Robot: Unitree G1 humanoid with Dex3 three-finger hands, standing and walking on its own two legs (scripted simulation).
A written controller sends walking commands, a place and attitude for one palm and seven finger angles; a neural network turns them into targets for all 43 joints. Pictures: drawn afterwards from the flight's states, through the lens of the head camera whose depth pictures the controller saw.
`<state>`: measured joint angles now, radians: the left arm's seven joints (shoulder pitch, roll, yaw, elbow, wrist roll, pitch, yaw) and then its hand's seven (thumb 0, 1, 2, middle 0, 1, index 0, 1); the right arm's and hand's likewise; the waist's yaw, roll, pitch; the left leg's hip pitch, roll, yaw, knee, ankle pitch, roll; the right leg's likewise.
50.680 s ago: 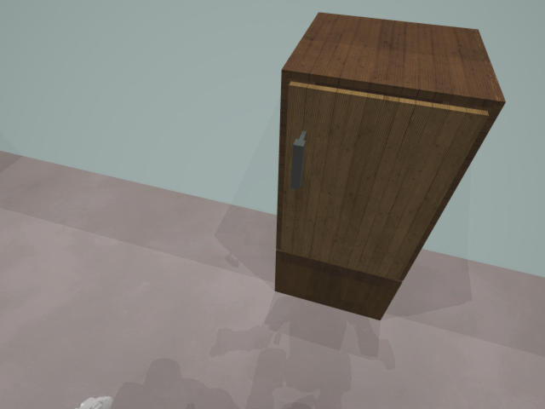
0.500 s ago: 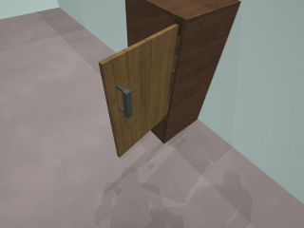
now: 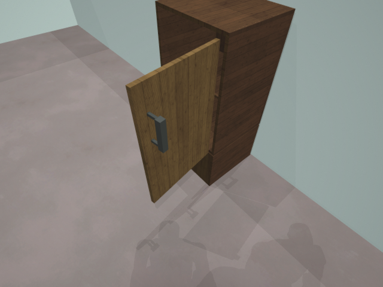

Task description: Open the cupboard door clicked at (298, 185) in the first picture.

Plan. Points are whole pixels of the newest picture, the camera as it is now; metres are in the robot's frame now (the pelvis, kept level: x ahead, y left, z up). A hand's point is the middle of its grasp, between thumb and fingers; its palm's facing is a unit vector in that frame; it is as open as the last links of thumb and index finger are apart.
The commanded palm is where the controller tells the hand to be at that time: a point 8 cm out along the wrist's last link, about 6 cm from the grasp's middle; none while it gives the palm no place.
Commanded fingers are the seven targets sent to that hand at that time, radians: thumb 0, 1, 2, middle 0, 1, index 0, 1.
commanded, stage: let the arm hang, fingers relaxed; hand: left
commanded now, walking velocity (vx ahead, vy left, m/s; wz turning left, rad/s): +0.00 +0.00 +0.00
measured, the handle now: (157, 132) +0.55 +0.14 -0.02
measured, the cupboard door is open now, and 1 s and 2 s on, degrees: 99 99 99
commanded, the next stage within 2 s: look to check the result in 0.14 s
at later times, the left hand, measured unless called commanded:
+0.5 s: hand out of the picture -0.02 +0.17 -0.18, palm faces +0.07 -0.98 -0.19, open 7.4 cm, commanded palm none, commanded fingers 0.00 0.90 0.90 -0.20 -0.30 -0.20 -0.30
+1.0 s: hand out of the picture +0.00 +0.17 -0.17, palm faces +0.05 -0.98 -0.20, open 7.4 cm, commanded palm none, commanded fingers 0.00 0.90 0.90 -0.20 -0.30 -0.20 -0.30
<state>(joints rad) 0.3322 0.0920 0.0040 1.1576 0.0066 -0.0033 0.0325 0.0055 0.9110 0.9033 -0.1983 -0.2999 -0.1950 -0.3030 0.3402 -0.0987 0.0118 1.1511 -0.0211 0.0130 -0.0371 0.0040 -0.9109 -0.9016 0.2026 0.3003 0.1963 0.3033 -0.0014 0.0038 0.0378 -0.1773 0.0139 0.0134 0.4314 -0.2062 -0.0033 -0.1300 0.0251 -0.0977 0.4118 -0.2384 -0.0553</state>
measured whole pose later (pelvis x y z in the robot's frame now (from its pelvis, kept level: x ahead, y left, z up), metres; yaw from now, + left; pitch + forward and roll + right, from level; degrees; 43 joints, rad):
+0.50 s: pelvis +0.00 +0.01 +0.00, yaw +0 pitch -2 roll +0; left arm 0.32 0.12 0.02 1.15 0.01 -0.01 0.04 0.00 0.91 0.90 -0.20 -0.30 -0.19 -0.30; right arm 0.34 -0.10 0.01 1.14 -0.02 0.00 -0.04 0.00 -0.91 -0.90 0.20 0.30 0.20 0.30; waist 0.00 0.02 0.04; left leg -0.19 0.00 0.02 0.43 -0.21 0.01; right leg -0.15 0.01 -0.10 0.42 -0.25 -0.04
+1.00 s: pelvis +0.01 +0.00 +0.00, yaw +0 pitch -2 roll +0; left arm 0.27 0.14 0.02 1.15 0.01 -0.02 0.03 0.00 0.91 0.90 -0.20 -0.30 -0.20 -0.30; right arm 0.27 -0.15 0.00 1.14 -0.02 0.00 -0.04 0.00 -0.91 -0.90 0.20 0.30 0.20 0.30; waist 0.00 0.01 0.05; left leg -0.16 0.00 0.01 0.40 -0.21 0.00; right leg -0.12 0.01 -0.10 0.39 -0.24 -0.05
